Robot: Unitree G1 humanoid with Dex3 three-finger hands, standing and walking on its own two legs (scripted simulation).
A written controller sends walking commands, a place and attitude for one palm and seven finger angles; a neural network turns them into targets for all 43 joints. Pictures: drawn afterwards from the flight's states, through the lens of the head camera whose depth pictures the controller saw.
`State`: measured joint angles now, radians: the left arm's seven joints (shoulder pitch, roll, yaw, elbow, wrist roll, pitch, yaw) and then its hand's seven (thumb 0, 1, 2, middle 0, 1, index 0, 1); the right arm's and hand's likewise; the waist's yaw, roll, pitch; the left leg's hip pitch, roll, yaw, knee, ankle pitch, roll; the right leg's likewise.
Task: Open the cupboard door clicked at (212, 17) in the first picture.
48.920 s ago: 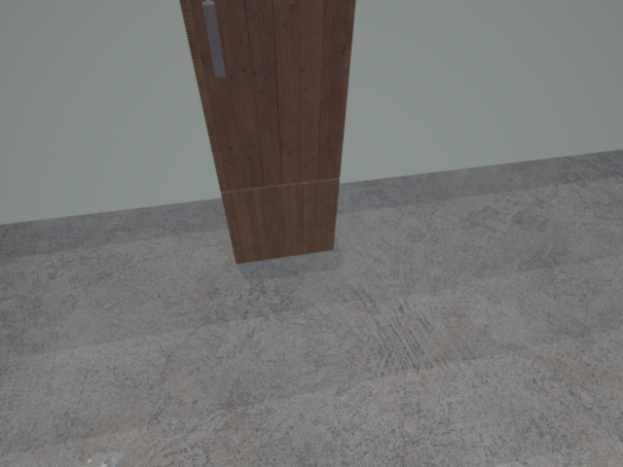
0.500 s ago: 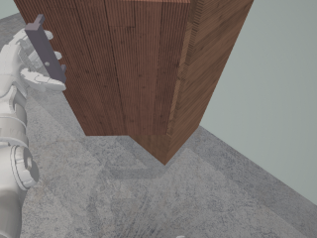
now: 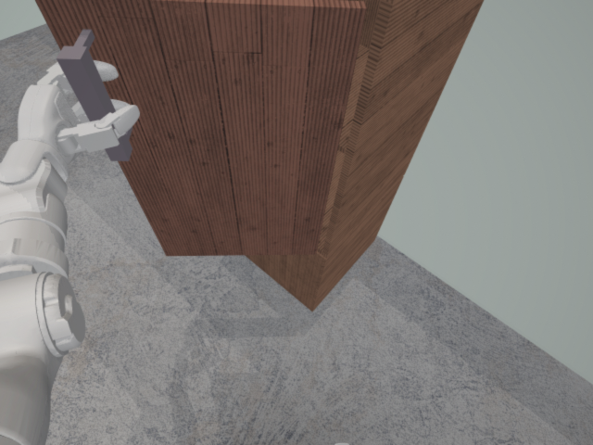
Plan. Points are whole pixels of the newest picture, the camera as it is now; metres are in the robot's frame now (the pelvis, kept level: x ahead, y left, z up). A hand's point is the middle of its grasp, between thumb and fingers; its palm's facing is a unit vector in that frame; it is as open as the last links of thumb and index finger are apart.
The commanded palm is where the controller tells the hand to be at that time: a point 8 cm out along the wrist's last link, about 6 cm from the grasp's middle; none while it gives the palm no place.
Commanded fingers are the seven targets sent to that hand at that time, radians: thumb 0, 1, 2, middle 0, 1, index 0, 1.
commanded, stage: close the thumb around the handle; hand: left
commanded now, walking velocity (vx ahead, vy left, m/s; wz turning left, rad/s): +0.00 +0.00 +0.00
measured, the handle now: (104, 99) +0.54 +0.23 +0.15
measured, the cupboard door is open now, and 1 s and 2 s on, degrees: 43 67 90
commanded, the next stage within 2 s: pull the door open along its arc in 0.22 s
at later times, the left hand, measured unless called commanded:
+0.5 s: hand (113, 127) +0.48 +0.21 +0.15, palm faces +0.00 -1.00 +0.01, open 5.8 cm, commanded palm +0.43 +0.26 +0.15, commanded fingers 0.00 0.90 0.90 -0.40 -1.35 -0.40 -1.35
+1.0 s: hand (142, 205) +0.36 +0.15 +0.16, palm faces +0.39 -0.92 +0.04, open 5.9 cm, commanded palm +0.30 +0.20 +0.15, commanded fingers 0.00 0.90 0.90 -0.40 -1.35 -0.40 -1.35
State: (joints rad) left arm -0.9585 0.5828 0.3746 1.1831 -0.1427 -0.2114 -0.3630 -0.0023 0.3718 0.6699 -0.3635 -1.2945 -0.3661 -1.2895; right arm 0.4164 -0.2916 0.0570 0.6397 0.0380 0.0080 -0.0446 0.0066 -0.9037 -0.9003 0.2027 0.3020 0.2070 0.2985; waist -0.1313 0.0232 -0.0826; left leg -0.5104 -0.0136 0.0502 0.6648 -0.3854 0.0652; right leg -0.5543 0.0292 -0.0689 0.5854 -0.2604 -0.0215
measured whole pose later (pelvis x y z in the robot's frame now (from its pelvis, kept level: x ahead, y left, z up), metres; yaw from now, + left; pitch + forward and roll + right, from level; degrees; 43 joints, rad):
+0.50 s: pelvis +0.00 -0.01 +0.00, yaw -1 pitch +12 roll -2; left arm -0.85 0.55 0.39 1.07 -0.16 -0.19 -0.34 0.01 0.70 0.80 -0.35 -1.35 -0.36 -1.35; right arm 0.42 -0.30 0.05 0.62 0.05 0.02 -0.04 0.01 -0.90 -0.90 0.20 0.30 0.21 0.30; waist -0.12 0.03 -0.09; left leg -0.47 0.00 0.06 0.64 -0.38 0.05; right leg -0.52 0.04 -0.06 0.57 -0.25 -0.03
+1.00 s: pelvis -0.01 -0.02 +0.01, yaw +0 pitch +3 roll +0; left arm -0.27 0.08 0.18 0.13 -0.12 0.14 0.29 -0.01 0.67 0.75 -0.37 -1.35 -0.38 -1.34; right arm 0.16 -0.21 0.04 0.60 0.03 -0.01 -0.02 0.01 -0.91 -0.90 0.20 0.30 0.20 0.30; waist 0.01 0.05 -0.07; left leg -0.25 -0.01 0.06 0.52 -0.33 0.04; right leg -0.33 0.04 -0.06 0.50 -0.24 -0.05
